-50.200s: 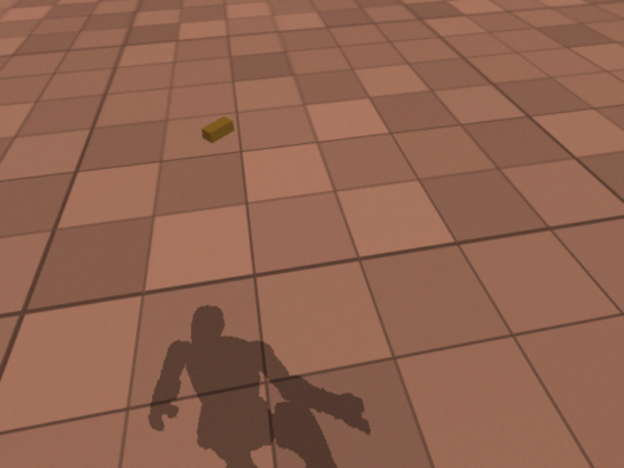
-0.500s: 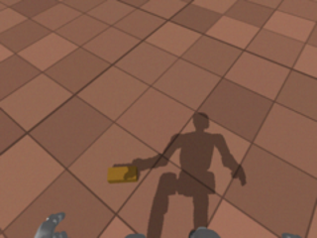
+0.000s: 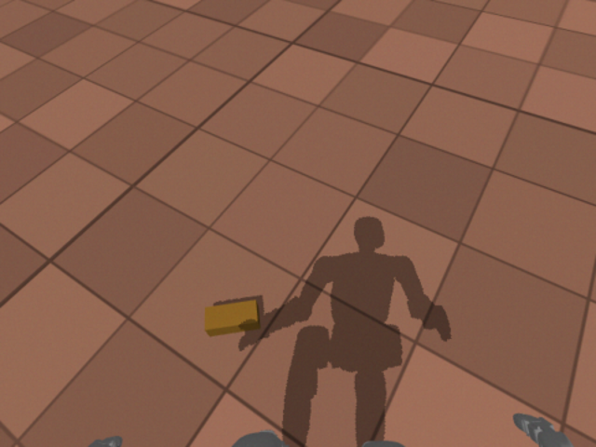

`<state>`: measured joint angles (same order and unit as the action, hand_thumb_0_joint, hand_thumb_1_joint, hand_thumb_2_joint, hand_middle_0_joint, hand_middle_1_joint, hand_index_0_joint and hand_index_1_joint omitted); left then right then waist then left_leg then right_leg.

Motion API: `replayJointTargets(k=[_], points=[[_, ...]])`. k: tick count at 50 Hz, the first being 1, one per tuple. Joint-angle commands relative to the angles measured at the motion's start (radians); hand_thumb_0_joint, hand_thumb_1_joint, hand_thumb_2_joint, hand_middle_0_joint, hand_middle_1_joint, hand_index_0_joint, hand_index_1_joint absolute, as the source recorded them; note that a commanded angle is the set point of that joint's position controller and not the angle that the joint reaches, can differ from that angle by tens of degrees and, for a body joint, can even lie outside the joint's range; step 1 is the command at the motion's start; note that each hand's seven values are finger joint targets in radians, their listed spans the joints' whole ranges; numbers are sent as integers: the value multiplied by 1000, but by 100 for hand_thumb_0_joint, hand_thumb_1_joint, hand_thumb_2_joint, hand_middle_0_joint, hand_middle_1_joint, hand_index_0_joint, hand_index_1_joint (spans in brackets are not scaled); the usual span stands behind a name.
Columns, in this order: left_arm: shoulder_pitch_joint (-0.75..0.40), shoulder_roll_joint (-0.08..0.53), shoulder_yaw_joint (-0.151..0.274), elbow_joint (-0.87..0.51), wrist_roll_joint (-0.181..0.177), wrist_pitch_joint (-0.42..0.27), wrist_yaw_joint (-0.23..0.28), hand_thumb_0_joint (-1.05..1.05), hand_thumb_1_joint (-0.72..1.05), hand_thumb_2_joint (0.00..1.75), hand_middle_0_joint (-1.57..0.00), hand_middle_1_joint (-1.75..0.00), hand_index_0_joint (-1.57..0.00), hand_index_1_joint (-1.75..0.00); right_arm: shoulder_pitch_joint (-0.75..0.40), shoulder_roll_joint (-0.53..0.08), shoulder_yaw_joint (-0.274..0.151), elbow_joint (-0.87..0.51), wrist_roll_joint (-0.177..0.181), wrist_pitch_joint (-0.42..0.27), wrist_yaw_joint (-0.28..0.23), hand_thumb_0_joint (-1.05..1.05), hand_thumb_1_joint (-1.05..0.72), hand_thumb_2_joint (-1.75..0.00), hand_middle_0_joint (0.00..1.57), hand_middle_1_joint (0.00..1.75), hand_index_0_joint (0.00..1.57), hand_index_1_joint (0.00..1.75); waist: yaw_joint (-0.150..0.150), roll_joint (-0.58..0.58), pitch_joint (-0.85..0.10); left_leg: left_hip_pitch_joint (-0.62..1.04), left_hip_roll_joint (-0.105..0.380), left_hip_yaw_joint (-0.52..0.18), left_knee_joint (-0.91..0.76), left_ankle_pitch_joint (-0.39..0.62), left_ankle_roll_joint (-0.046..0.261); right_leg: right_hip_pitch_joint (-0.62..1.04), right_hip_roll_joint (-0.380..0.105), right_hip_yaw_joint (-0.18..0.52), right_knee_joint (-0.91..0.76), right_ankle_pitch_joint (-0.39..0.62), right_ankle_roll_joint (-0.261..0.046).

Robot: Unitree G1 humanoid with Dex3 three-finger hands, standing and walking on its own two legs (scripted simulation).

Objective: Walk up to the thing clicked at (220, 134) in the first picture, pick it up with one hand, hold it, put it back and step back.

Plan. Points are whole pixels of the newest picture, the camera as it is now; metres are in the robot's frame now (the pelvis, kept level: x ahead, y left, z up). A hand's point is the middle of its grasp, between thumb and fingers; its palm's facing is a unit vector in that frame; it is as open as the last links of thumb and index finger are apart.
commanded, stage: step back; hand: left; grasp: from above
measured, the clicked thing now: (232, 318) +0.55 +0.27 -0.72
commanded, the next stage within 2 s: none
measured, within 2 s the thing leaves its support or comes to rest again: neither
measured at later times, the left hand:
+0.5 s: hand out of the picture -0.02 +0.29 -0.14, palm faces +0.04 -0.94 -0.33, open 7.4 cm
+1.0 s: hand out of the picture -0.22 +0.23 -0.11, palm faces -0.02 -0.90 -0.43, open 7.4 cm
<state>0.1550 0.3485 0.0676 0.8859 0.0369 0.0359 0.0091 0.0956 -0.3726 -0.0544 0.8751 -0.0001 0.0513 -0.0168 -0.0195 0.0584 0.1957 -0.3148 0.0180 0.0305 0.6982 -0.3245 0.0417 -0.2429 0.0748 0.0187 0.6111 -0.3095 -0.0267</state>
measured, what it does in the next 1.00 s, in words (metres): walks backwards: left foot, then right foot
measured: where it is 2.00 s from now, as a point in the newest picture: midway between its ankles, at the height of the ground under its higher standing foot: outside the picture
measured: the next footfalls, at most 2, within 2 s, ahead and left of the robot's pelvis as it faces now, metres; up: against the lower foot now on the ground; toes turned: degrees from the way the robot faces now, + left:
left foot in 0.32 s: -0.08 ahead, +0.13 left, +0.00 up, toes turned +0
right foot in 0.82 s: -0.23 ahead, -0.13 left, +0.00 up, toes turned -1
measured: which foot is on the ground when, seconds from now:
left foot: down 0.00-0.00, up 0.02-0.30, down 0.32-0.86, up 0.88-1.00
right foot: down 0.00-0.36, up 0.38-0.80, down 0.82-1.00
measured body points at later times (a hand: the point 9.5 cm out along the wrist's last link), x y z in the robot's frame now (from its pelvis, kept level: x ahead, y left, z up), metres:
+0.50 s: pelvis -0.13 +0.03 +0.01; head -0.08 +0.07 +0.46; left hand -0.02 +0.34 -0.12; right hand -0.04 -0.28 -0.09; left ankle -0.12 +0.13 -0.72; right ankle -0.11 -0.13 -0.63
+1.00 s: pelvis -0.29 -0.03 +0.01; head -0.26 -0.07 +0.46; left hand -0.21 +0.28 -0.09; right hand -0.20 -0.36 -0.12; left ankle -0.27 +0.12 -0.64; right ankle -0.27 -0.13 -0.72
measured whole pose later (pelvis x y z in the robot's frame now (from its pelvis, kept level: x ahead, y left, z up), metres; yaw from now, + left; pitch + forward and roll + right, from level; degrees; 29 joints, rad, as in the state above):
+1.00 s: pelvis -0.29 -0.03 +0.01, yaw -2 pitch -2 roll +3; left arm 0.24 0.35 0.08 0.82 0.06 0.07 -0.02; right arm 0.20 -0.41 -0.06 0.87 -0.01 0.05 -0.03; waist 0.03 0.02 0.10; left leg -0.52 -0.11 -0.12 1.11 -0.44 -0.02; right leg -0.28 -0.02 0.02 0.61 -0.30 -0.03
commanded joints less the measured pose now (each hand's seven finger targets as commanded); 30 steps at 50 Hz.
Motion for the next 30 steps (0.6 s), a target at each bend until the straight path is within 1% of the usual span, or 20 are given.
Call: replayJointTargets(k=[1,2,3,5,8,12,13,14,15,16,17,18,19,20,21,22,23,24,27,30], points=[[-43,324,85,-143,4,-37,11,0,90,90,-20,-30,-20,-30,18,-204,-56,-80,2,-13,-18,0,-90,-90,20,30,20,30,40,-297,-142,-33,-96,-158,436,-325,-43,-116,-469,539,-303,386,-314],[-54,291,81,-154,-3,-36,12,0,90,90,-20,-30,-20,-30,66,-220,-56,-62,1,-14,-12,0,-90,-90,20,30,20,30,22,-241,-134,-34,-95,-182,469,-291,-46,-116,-432,465,-287,414,-286],[-65,260,72,-171,-11,-38,15,0,90,90,-20,-30,-20,-30,72,-216,-49,-58,8,-17,-9,0,-90,-90,20,30,20,30,16,-184,-158,-79,-127,-192,477,-249,-40,-41,-362,338,-251,487,-252],[-75,226,70,-167,-8,-33,20,0,90,90,-20,-30,-20,-30,91,-194,-38,-43,9,-23,-12,0,-90,-90,20,30,20,30,15,-166,-196,-105,-151,-182,491,-200,-55,13,-286,229,-213,497,-191],[-19,226,66,-183,1,-25,19,0,90,90,-20,-30,-20,-30,98,-194,-26,-58,9,-31,-19,0,-90,-90,20,30,20,30,52,-182,-244,-155,-138,-148,367,-193,-75,156,-251,201,-161,504,-186],[16,234,70,-194,2,-9,21,0,90,90,-20,-30,-20,-30,97,-179,-28,-76,-4,-42,-23,0,-90,-90,20,30,20,30,71,-269,-302,-122,-67,-82,80,-209,-78,272,-291,204,-107,569,-192],[-19,243,70,-207,-2,-4,21,0,90,90,-20,-30,-20,-30,137,-180,-31,-64,-9,-43,-23,0,-90,-90,20,30,20,30,44,-302,-308,-77,-35,-89,-22,-171,-63,250,-301,218,-91,545,-184],[-27,247,68,-209,-6,2,17,0,90,90,-20,-30,-20,-30,153,-185,-39,-49,-13,-45,-19,0,-90,-90,20,30,20,30,36,-278,-305,-8,-52,-52,-104,-98,-57,195,-278,196,-69,493,-166],[-57,255,67,-220,-13,8,14,0,90,90,-20,-30,-20,-30,193,-182,-44,-32,-21,-47,-18,0,-90,-90,20,30,20,30,3,-271,-301,70,-47,-32,-239,27,-46,134,-267,180,-34,438,-139],[-50,247,61,-219,-17,16,9,0,90,90,-20,-30,-20,-30,197,-191,-52,-29,-26,-49,-15,0,-90,-90,20,30,20,30,3,-209,-281,131,-49,-45,-295,149,-34,49,-233,163,-21,327,-97],[-35,211,52,-227,-18,20,6,0,90,90,-20,-30,-20,-30,183,-237,-64,-39,-43,-53,-14,0,-90,-90,20,30,20,30,7,-90,-279,193,76,-219,-336,145,4,-95,-169,136,58,155,-51],[-53,180,46,-232,-21,17,8,0,90,90,-20,-30,-20,-30,140,-348,-84,-54,-53,-51,-8,0,-90,-90,20,30,20,30,1,173,-229,191,299,-524,-413,205,105,-303,10,48,247,-198,-3],[-128,235,75,-240,-5,15,24,0,90,90,-20,-30,-20,-30,102,-408,-95,-79,-46,-52,-5,0,-90,-90,20,30,20,30,-52,189,-184,-25,412,-623,-430,242,241,-219,27,150,444,-354,20],[-133,261,80,-219,0,16,24,0,90,90,-20,-30,-20,-30,51,-375,-90,-85,-46,-60,-11,0,-90,-90,20,30,20,30,-31,147,-137,-104,414,-614,-433,242,259,-191,13,205,589,-313,15],[-97,246,82,-198,-7,19,20,0,90,90,-20,-30,-20,-30,22,-326,-73,-89,-51,-64,-14,0,-90,-90,20,30,20,30,3,89,-121,-85,338,-454,-396,333,205,-202,31,217,628,-258,8],[-32,225,77,-176,-22,21,16,0,90,90,-20,-30,-20,-30,-33,-269,-57,-103,-54,-67,-17,0,-90,-90,20,30,20,30,55,45,-133,11,233,-317,-347,435,138,-258,47,231,659,-190,2],[37,220,75,-157,-29,20,13,0,90,90,-20,-30,-20,-30,-47,-242,-53,-104,-46,-68,-20,0,-90,-90,20,30,20,30,92,49,-146,94,189,-240,-317,488,107,-313,59,218,669,-148,2],[47,215,77,-153,-24,22,9,0,90,90,-20,-30,-20,-30,-3,-223,-52,-95,-41,-69,-20,0,-90,-90,20,30,20,30,79,39,-159,137,165,-222,-301,501,82,-317,61,204,655,-130,6],[46,202,75,-159,-13,16,12,0,90,90,-20,-30,-20,-30,80,-220,-60,-94,-30,-67,-22,0,-90,-90,20,30,20,30,27,83,-211,284,186,-238,-249,598,129,-323,45,176,605,-136,54],[38,213,70,-161,-8,14,12,0,90,90,-20,-30,-20,-30,100,-240,-73,-106,-24,-64,-27,0,-90,-90,20,30,20,30,-8,94,-226,316,229,-243,-259,523,190,-306,22,160,508,-169,78]])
